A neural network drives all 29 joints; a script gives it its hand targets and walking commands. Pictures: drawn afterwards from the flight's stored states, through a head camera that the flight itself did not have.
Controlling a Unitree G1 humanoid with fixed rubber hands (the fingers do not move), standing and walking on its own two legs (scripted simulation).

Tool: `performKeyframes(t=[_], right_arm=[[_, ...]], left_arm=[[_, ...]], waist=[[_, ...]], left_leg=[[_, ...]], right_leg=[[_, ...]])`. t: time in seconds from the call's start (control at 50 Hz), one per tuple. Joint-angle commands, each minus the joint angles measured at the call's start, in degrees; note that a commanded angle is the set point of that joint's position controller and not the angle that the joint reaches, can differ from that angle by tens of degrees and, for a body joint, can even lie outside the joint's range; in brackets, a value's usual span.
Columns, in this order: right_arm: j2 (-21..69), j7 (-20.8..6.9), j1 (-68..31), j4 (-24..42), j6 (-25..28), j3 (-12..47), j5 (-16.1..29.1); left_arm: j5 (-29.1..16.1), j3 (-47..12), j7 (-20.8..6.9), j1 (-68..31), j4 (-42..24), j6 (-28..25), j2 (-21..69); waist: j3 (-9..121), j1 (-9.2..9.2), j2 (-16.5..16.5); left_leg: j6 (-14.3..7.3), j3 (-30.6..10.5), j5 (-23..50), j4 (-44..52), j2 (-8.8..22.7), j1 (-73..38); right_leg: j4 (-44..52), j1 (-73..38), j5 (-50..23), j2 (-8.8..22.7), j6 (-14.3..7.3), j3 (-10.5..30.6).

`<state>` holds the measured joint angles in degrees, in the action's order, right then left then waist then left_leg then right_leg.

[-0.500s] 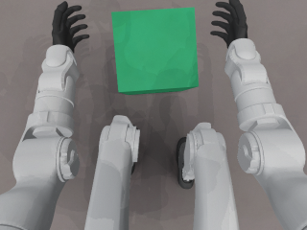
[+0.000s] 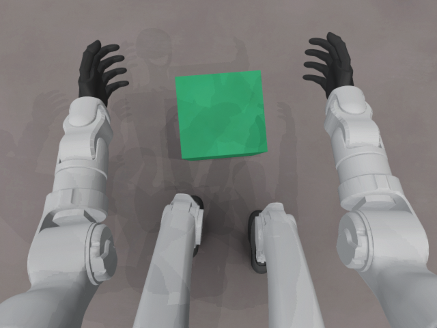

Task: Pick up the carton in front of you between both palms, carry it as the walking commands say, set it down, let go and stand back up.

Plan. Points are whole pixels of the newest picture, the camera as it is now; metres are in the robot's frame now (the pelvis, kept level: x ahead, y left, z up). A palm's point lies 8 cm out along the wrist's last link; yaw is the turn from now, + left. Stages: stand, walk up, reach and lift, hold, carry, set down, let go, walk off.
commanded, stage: set down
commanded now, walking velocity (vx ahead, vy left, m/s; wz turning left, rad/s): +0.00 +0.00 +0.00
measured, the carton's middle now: (220, 122) +0.48 +0.04 -0.44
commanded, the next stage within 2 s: let go in 0.16 s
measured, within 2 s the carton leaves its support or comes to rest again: neither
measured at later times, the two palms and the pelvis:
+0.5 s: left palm (35, 125) +0.38 +0.26 +0.02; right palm (400, 118) +0.42 -0.17 +0.02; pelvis +0.06 +0.01 +0.14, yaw +1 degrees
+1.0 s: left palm out of the picture +0.25 +0.22 +0.13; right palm out of the picture +0.28 -0.23 +0.13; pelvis +0.11 -0.01 +0.21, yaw +2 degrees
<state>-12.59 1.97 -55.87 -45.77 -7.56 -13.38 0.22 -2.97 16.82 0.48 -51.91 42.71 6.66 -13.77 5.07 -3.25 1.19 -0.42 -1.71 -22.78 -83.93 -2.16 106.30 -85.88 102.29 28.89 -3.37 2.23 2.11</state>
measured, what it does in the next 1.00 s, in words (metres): rises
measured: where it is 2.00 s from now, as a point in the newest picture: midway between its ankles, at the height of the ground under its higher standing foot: (224, 244)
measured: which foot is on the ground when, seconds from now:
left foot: down 0.00-1.00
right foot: down 0.00-1.00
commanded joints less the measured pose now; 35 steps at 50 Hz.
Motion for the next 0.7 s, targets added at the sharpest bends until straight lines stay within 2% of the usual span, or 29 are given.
performKeyframes(t=[0.0, 0.04, 0.06, 0.08, 0.1, 0.12, 0.14, 0.18, 0.2, 0.22, 0.24, 0.26, 0.28, 0.3, 0.32, 0.34, 0.36, 0.38, 0.4, 0.42, 0.44, 0.46, 0.48, 0.54, 0.56, 0.6, 0.62, 0.64, 0.68], right_arm=[[-7.8, -0.7, -11.5, 4.1, 1.9, -1.4, -0.6], [-4.3, -0.5, -9.5, 7.9, 2.2, 1.6, -0.1], [-4.1, -0.7, -9.1, 5.3, 1.9, -0.4, 0.1], [-6.9, -0.3, -10.1, 6.8, 1.9, -0.7, -0.2], [-3.8, -0.1, -7.8, 5.8, 1.7, -2.1, -1.5], [-5.0, -0.3, -8.2, 6.0, 2.0, -1.2, -1.7], [-3.4, -0.9, -6.6, 6.4, 2.0, 1.6, -0.7], [-3.4, -0.1, -1.9, 3.1, 2.2, -2.1, -3.0], [-2.4, 0.5, -3.6, 6.9, 2.1, -0.5, -2.0], [-2.4, 1.0, -1.0, 7.9, 2.3, -1.3, -3.0], [-0.8, 1.4, 2.1, 7.1, 2.2, 0.5, -3.5], [-0.8, 1.2, 3.8, 10.6, 2.7, 0.2, -2.9], [-0.8, 1.4, 12.2, 6.7, 2.1, -1.5, -6.8], [1.4, 1.3, 11.0, 9.6, 2.5, 2.3, -4.1], [0.6, 1.9, 11.3, 12.4, 2.7, 0.6, -5.2], [0.9, 2.0, 15.9, 12.9, 3.3, -1.3, -6.8], [1.1, 2.0, 15.9, 15.5, 3.7, 0.2, -5.2], [-0.4, 1.9, 17.0, 12.9, 3.2, 0.7, -4.7], [-0.8, 1.9, 20.0, 14.5, 3.9, 1.5, -4.6], [0.0, 2.2, 22.8, 16.7, 4.1, 1.4, -6.5], [0.2, 1.7, 23.6, 17.3, 5.0, 2.6, -4.4], [0.7, 1.6, 26.7, 18.1, 5.8, 3.4, -3.9], [1.7, 0.9, 27.9, 16.4, 6.3, 5.1, -2.1], [1.4, -0.7, 35.7, 17.6, 7.3, 4.5, -1.5], [-1.2, -0.9, 36.5, 18.5, 7.6, 3.7, -2.2], [-2.6, -0.6, 42.1, 15.3, 7.8, 3.5, -3.9], [0.8, -1.2, 44.4, 20.1, 8.8, 5.7, -2.2], [-1.9, -1.6, 46.5, 18.5, 8.0, 3.7, -2.8], [-1.1, -1.6, 49.3, 19.5, 8.4, 4.9, -3.1]], left_arm=[[0.4, -1.0, -0.1, -10.7, -7.8, -1.3, -4.2], [1.6, 1.5, -0.1, -6.6, -5.1, -1.5, -5.7], [1.1, 0.6, -0.6, -8.9, -6.6, -1.7, -5.8], [0.6, 0.0, -1.3, -6.9, -5.8, -1.8, -3.6], [0.2, 0.4, -1.5, -8.9, -8.6, -1.4, -6.5], [0.0, -0.3, -1.5, -7.9, -7.4, -2.0, -3.6], [2.4, 0.7, -1.2, -2.9, -2.0, -1.9, -4.4], [1.6, 1.1, -1.9, -3.4, -5.5, -2.3, -3.5], [2.0, 1.5, -2.4, -3.3, -7.7, -2.9, -6.3], [3.3, 1.2, -2.9, 0.9, -5.6, -3.1, -4.3], [4.5, 2.1, -3.2, 4.7, -3.7, -3.1, -6.8], [5.5, 1.4, -3.3, 6.3, -3.5, -3.4, -4.8], [6.2, -0.7, -3.5, 9.9, -5.2, -2.8, -4.0], [4.8, -1.1, -4.1, 10.3, -4.5, -3.2, -4.1], [5.7, -2.0, -4.5, 9.8, -13.4, -3.8, -3.4], [7.0, -1.6, -4.0, 12.1, -9.4, -3.5, -4.5], [6.2, -3.6, -4.3, 14.3, -8.9, -4.0, -4.6], [8.3, -1.5, -4.3, 17.2, -11.7, -4.6, -6.8], [5.6, -5.3, -4.3, 18.6, -11.3, -4.5, -1.7], [4.4, -3.9, -4.3, 23.4, -12.7, -5.3, -5.6], [4.9, -5.1, -4.4, 21.0, -15.5, -5.8, -5.7], [5.0, -6.0, -4.9, 24.0, -12.9, -5.6, -2.4], [3.0, -7.8, -4.8, 30.6, -11.3, -5.9, -2.3], [2.6, -9.6, -4.1, 35.8, -14.0, -7.0, -0.6], [3.5, -7.9, -3.7, 36.6, -15.0, -7.2, -1.2], [3.2, -7.9, -3.2, 41.7, -13.9, -7.7, -4.2], [2.8, -9.4, -4.2, 42.5, -17.6, -8.0, -4.0], [3.2, -9.7, -4.0, 47.8, -17.7, -8.3, -0.5], [2.5, -10.7, -4.2, 51.5, -16.6, -8.2, -1.0]], waist=[[53.6, -1.03, -1.3], [50.1, -3.60, 2.3], [54.7, -0.73, -1.7], [51.1, -2.97, -2.9], [54.9, 1.41, 3.6], [53.7, -1.53, -2.3], [53.2, -3.92, 0.0], [51.8, -0.42, 0.9], [54.2, -1.97, 0.2], [52.4, -0.49, -0.1], [51.1, -1.71, 3.4], [50.7, -2.44, 0.3], [51.7, 1.50, 0.0], [46.5, -0.85, 0.2], [49.4, -0.35, -2.8], [46.2, 1.74, -0.9], [44.7, -0.02, -1.2], [44.6, -3.34, -6.2], [41.4, 0.64, -4.9], [42.7, 1.19, -0.5], [42.4, -0.01, -2.4], [41.4, 2.45, -2.4], [40.0, -1.44, -2.1], [35.0, 0.54, -3.0], [36.6, -0.52, -5.9], [31.2, 0.51, -2.2], [32.7, 1.59, -2.3], [26.2, 0.49, -6.0], [24.2, -0.85, -2.0]], left_leg=[[3.7, 3.7, 18.8, 10.4, -1.6, -46.8], [2.3, 3.2, 19.4, 11.6, -1.2, -46.0], [3.6, 4.4, 19.1, 12.9, -1.5, -47.8], [3.6, 5.3, 19.7, 13.4, -1.6, -45.5], [3.3, 2.7, 19.1, 16.0, -1.5, -49.2], [4.2, 4.1, 20.4, 16.1, -1.2, -51.2], [3.0, 2.9, 22.3, 16.8, -0.3, -51.2], [3.3, 2.6, 20.5, 20.3, -1.5, -50.8], [3.0, 3.8, 23.9, 21.1, -2.0, -52.9], [2.6, 3.9, 24.7, 20.6, -1.3, -52.5], [2.1, 2.4, 24.4, 23.2, -0.6, -53.0], [2.0, 3.7, 25.8, 23.6, -1.0, -54.1], [2.2, 2.4, 23.0, 26.1, -0.6, -60.9], [1.4, 2.7, 26.1, 25.8, -0.9, -61.2], [2.4, 3.2, 23.0, 27.2, -1.6, -63.7], [1.4, 1.0, 27.5, 28.2, -0.3, -69.0], [1.2, 0.1, 31.5, 29.4, 0.1, -71.7], [1.7, 1.0, 27.0, 31.0, 0.1, -74.3], [2.3, 1.3, 27.0, 31.3, -0.1, -74.3], [1.9, 0.3, 30.7, 32.5, 0.9, -77.3], [1.7, -1.3, 34.3, 33.6, 0.1, -78.0], [1.8, -0.5, 35.2, 33.2, 0.3, -80.3], [1.0, -1.5, 38.7, 34.3, 0.5, -82.9], [0.9, -4.2, 45.9, 37.1, 1.9, -90.9], [2.0, -4.4, 48.2, 38.2, 1.9, -94.1], [1.7, -4.6, 44.6, 39.8, 2.1, -90.8], [1.1, -3.0, 39.1, 41.6, 1.5, -93.1], [1.9, -3.3, 35.9, 44.5, 2.3, -94.0], [2.1, -2.6, 35.3, 46.9, 1.2, -92.5]], right_leg=[[12.5, -19.9, -11.9, -2.2, -0.3, -6.4], [15.7, -21.6, -12.0, -1.5, -0.2, -4.4], [15.3, -26.9, -14.3, -2.3, 0.0, -5.1], [17.5, -29.8, -16.0, -1.5, -0.6, -3.6], [17.5, -30.7, -14.5, -2.1, 0.3, -5.4], [18.9, -29.5, -14.5, -1.7, -0.6, -4.6], [19.6, -28.8, -16.8, -1.6, 0.6, -3.9], [21.5, -35.9, -17.7, -1.6, 0.0, -4.3], [22.3, -38.5, -20.1, -1.3, 0.2, -3.8], [25.1, -38.8, -22.4, -1.0, 0.2, -2.4], [25.4, -40.1, -22.6, -0.7, 1.1, -2.1], [27.2, -44.4, -25.3, -1.0, 0.4, -1.8], [29.0, -45.9, -20.1, -0.7, -0.1, -2.4], [29.4, -42.9, -21.6, -1.2, 0.4, -2.7], [30.7, -46.4, -20.0, -0.4, 0.1, -2.6], [31.6, -40.7, -21.7, -1.3, 0.1, -3.2], [34.1, -42.2, -23.1, -1.0, -0.2, -3.1], [33.9, -43.0, -18.5, -0.4, -0.7, -2.1], [36.3, -46.5, -20.0, -0.8, -1.5, -2.6], [37.7, -50.1, -22.1, -0.2, -0.4, -2.0], [36.6, -48.7, -23.3, -1.1, -0.7, -2.5], [39.1, -50.3, -27.2, -0.4, -1.1, -2.2], [40.2, -50.7, -26.5, 0.1, -1.0, -1.2], [41.4, -47.2, -26.4, -1.0, -0.3, -3.3], [42.9, -48.6, -25.8, -0.8, -0.9, -2.5], [45.8, -53.4, -23.1, -0.2, -1.5, -1.4], [47.7, -58.5, -25.9, 0.2, -1.7, -1.2], [48.6, -59.1, -21.9, 0.3, -1.7, -1.5], [50.4, -67.7, -24.1, 0.3, -2.0, -2.1]])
